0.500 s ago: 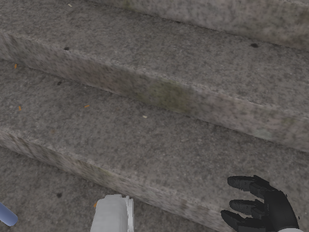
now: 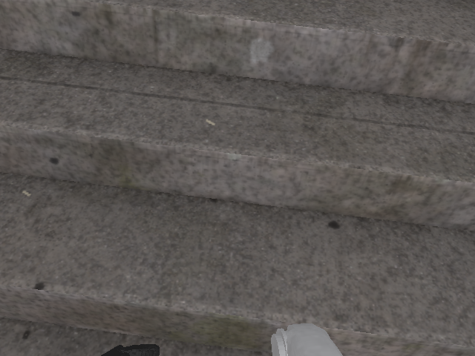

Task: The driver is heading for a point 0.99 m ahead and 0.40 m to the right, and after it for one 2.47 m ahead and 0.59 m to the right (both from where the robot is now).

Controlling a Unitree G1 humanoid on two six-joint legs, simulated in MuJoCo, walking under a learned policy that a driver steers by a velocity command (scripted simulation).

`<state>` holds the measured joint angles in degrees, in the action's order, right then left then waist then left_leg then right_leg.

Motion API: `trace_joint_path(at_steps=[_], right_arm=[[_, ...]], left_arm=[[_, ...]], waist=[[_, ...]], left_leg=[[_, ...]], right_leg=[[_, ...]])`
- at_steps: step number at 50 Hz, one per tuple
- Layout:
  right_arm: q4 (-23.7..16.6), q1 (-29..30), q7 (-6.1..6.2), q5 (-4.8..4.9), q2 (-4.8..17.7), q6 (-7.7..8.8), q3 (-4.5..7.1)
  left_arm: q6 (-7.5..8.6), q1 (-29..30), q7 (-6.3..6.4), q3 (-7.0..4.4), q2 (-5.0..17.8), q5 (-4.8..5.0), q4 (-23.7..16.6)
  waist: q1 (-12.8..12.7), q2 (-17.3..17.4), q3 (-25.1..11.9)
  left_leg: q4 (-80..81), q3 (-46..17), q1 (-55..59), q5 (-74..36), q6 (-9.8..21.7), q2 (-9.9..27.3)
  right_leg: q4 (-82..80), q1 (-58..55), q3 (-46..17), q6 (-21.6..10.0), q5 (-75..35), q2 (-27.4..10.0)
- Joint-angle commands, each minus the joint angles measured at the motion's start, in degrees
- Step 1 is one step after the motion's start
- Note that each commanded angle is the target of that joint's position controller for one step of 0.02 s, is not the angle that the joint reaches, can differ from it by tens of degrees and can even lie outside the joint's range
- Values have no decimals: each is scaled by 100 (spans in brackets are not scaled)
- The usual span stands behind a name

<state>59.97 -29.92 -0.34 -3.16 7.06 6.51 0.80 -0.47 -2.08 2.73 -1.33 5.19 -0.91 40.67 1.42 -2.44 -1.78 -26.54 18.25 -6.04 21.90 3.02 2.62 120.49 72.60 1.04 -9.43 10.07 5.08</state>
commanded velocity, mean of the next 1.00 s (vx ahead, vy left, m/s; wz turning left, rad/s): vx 0.50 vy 0.00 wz -0.58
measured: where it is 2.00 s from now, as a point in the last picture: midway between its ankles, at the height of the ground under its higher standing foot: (431, 49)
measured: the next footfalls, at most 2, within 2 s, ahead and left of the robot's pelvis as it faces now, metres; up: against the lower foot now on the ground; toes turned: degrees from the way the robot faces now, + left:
right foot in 0.20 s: +0.28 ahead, -0.02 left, +0.17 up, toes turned -10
left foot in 0.72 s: +0.69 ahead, +0.04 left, +0.34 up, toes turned -20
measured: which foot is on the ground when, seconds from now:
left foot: down 0.00-0.22, up 0.24-0.70, down 0.72-1.00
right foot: up 0.00-0.18, down 0.20-0.72, up 0.74-1.00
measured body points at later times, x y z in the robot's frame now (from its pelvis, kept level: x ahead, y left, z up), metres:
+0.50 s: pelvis +0.30 +0.00 +0.15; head +0.31 -0.01 +0.60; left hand +0.36 +0.23 +0.01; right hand +0.50 -0.23 +0.11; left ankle +0.40 +0.12 -0.28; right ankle +0.24 -0.02 -0.56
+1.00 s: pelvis +0.62 -0.05 +0.33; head +0.64 -0.05 +0.78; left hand +0.95 -0.02 +0.28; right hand +0.48 -0.28 +0.20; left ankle +0.65 +0.05 -0.39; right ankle +0.61 -0.19 -0.19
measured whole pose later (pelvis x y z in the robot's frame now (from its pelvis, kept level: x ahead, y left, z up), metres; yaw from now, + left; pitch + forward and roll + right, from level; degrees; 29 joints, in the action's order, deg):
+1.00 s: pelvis +0.62 -0.05 +0.33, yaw -36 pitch +2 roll +2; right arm 53.1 -20.3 0.9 -2.1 12.5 6.8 4.3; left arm 0.7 0.9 -0.3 -3.3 10.4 -3.4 31.1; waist -0.3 -3.8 -0.1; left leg -33.7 15.6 -14.4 20.8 0.6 3.9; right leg 101.0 62.3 -4.5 -5.8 8.2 2.6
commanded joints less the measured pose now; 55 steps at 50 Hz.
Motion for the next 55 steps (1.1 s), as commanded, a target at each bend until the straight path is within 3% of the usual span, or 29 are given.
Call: trace_joint_path(at_steps=[1, 5, 7, 9, 10, 12, 13, 15, 16, 18, 20, 22, 24, 28, 31, 32, 34, 35, 36, 37, 38, 39, 41, 43, 45, 47, 49, 52, 55], right_arm=[[-63, -458, 134, 8, 218, -50, -49], [-32, -824, 543, 163, 784, -64, 59], [-445, -401, 674, 449, 1180, -98, 104], [-693, -191, 564, 545, 1641, -123, 230], [-985, 102, 388, 590, 1787, -134, 292], [-1989, 1490, -95, 193, 1344, 33, 330], [-2416, 1491, -190, -51, 790, 105, 257], [-2649, 1647, -26, -10, 260, 8, 122], [-2883, 1592, 50, -31, 71, 47, 2], [-2862, 1502, 160, -97, -354, -180, -189], [-2837, 1608, 215, -91, -239, -349, -210], [-2990, 2331, 255, -103, -140, -404, -237], [-3212, 2943, 306, -99, -312, -411, -262], [-4178, 5167, 147, -154, -683, -260, -532], [-4317, 5198, 31, -129, -636, -368, -586], [-4026, 4534, 16, -24, -619, -382, -568], [-3381, 2590, 208, 358, 37, -432, -161], [-3171, 1617, 260, 416, 754, -427, 140], [-2968, 1172, 261, 249, 1284, -356, 385], [-2719, 1405, 215, 169, 1806, -324, 517], [-2786, 1842, 237, 202, 1369, -449, 504], [-2563, 2279, 231, 332, 769, -428, 387], [-1919, 2062, 247, 271, 130, -287, 245], [-1418, 1757, 147, 162, -84, -68, 163], [-1114, 1677, -33, 196, 12, 48, 178], [-1308, 2133, -39, 161, 372, 115, 213], [-1167, 1557, 189, 37, 901, 252, 351], [-917, 663, 149, -35, 1186, 326, 487], [-743, 103, 98, -101, 1050, 221, 456]], left_arm=[[-18, 1206, -32, 232, -150, 50, -882], [-191, 1622, -291, 276, 108, 22, -1110], [-247, 887, -286, 314, 4, 188, -784], [-266, -1032, -120, 94, 463, 196, -268], [-137, -1472, -215, -33, 801, 111, -172], [-175, -993, -168, -520, 1829, 24, -242], [-121, -544, -167, -483, 1686, -66, -347], [79, -841, -85, -291, 966, -67, 283], [277, -918, -121, -230, 695, -173, 417], [485, -1220, -238, -261, 843, -127, 792], [610, -1419, -309, -278, 904, -9, 839], [705, -1760, -326, -188, 769, 51, 920], [827, -2718, -332, -298, 1149, -100, 1167], [747, -3318, -207, -326, 1001, -33, 1305], [468, -3127, 99, -410, 1086, 101, 984], [453, -2512, 140, -450, 1197, 104, 668], [579, -1886, 30, -643, 1651, 131, 275], [816, -1369, -139, -822, 2133, 302, 162], [1049, -1196, -335, -819, 1861, 257, 51], [1009, -1451, -536, -625, 874, 223, -316], [990, -1588, -582, -565, 909, -13, -449], [870, -1456, -584, -531, 694, -131, -476], [645, -1126, -473, -277, 235, -362, -621], [319, -1058, -368, -163, 131, -280, -717], [150, -830, -333, -58, 57, -171, -928], [46, -500, -331, -152, 544, -110, -1034], [37, -112, -285, -202, 541, -340, -1080], [5, 666, -233, -217, 373, -384, -1247], [10, 1540, -253, -139, 327, -261, -1495]], waist=[[-165, 498, 937], [12, 587, 609], [-367, 635, -69], [-1105, 1878, -1095], [-1276, 1658, -1428], [-1138, -363, -1432], [-597, 92, -1217], [17, 1143, 346], [162, 996, 445], [313, 728, 454], [335, 826, 681], [161, 879, 677], [-386, -269, 130], [-807, -273, 631], [-695, -47, -53], [-295, 66, -446], [586, -510, -1846], [1306, -536, -2388], [1452, 248, -2810], [719, 2422, -2734], [407, 1985, -2507], [13, 1283, -1600], [-221, 41, -194], [-483, 106, 218], [-744, 342, 578], [-895, 243, 767], [-532, 474, 332], [-157, 359, 474], [153, 560, 485]], left_leg=[[1418, -551, 146, -2144, -629, 1011], [2298, -175, 579, -4326, -222, 1104], [1151, 171, 328, -9550, -95, 1130], [-1042, -107, 732, -12101, 217, 1598], [-2597, -237, 396, -10891, 323, 1558], [-7292, -1418, -3345, -1334, -142, -761], [-8464, -2540, -4047, -1599, -50, -451], [-8559, -2426, -4484, -1919, 8, -182], [-9060, -2464, -4817, -1740, 90, -184], [-9755, -2367, -5581, -1628, 163, -85], [-9056, -2248, -5909, -1573, 106, 183], [-8272, -1852, -5972, -1800, -14, 277], [-10280, -1658, -7519, -1024, 60, 96], [-9195, -1603, -8337, 250, 173, 161], [-6909, -1473, -6312, 73, 157, 248], [-5644, -1074, -4497, 171, 299, -29], [-4589, -1360, -1313, -44, 468, -398], [-3302, -1678, -438, 25, 489, -391], [-2306, -2923, 540, 961, 729, 278], [-570, -5892, 1025, -452, 1421, 1874], [243, -7077, 565, 316, 1487, 1996], [4, -6366, -79, 2012, 1322, 1864], [-163, -4717, -1336, 1653, 927, 1699], [240, -3727, -1745, 393, 643, 1634], [537, -2657, -1759, -380, 241, 1515], [1039, -1576, -2478, -902, 116, 1255], [1272, -1391, -1165, -1712, 374, 1433], [1425, -1351, 564, -1924, 494, 1602], [1409, -1137, 2006, -1907, 268, 1699]], right_leg=[[-485, 1085, 259, -68, 597, -150], [-2439, -306, 1460, -87, 1291, -469], [-4319, -2702, 2133, -224, 1826, 83], [-4880, -4432, 1566, -491, 2663, 534], [-6066, -5330, 779, -652, 2546, 578], [-9907, -6267, -5359, -1667, 4745, -1205], [-10508, -5868, -6061, -1400, 5258, -1416], [-10057, -4225, -4751, -706, 4004, -1346], [-9975, -4145, -4258, -687, 3028, -1101], [-9644, -4452, -2991, -374, 1438, -740], [-9476, -4389, -2251, -169, 534, -653], [-9451, -4200, -1845, -12, -412, -419], [-9477, -5884, -2483, -404, -1063, -748], [-10357, -6394, -2743, -271, -599, -751], [-11325, -6715, -2417, -541, -3255, -1113], [-11180, -6150, -1659, -346, -5389, -1015], [-9575, -5995, -1846, -96, -8803, -1159], [-8234, -6301, -1862, 12, -9024, -1039], [-6268, -5707, -1661, 188, -6339, -498], [-3938, -3823, -1396, 621, 94, 612], [-2263, -3123, -1490, 570, 108, 381], [-1889, -2589, -1107, 477, -535, 40], [-1362, -1863, -828, 299, -846, -241], [-219, -1419, -943, 276, -125, -250], [-538, -803, -1178, 289, 179, -451], [-2241, -1647, -865, 445, -279, -405], [-1842, -1169, -578, 376, -401, -333], [-752, 442, -598, 173, 791, -223], [-444, 1710, -571, 59, 1927, -254]])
